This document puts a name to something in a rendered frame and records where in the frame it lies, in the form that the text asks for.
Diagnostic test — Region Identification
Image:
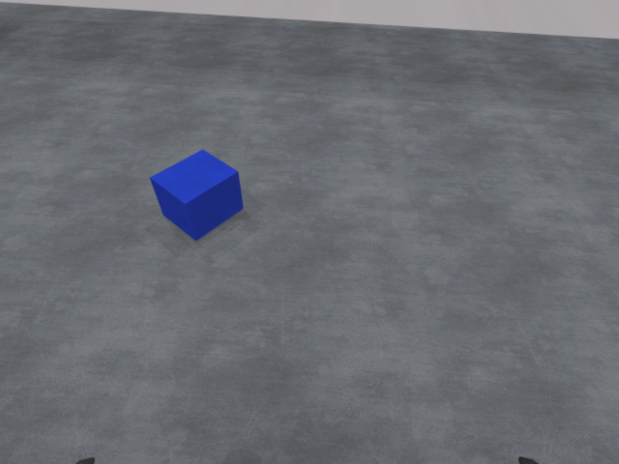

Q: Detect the carton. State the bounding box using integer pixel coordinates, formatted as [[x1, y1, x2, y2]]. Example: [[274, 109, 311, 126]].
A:
[[150, 150, 244, 241]]

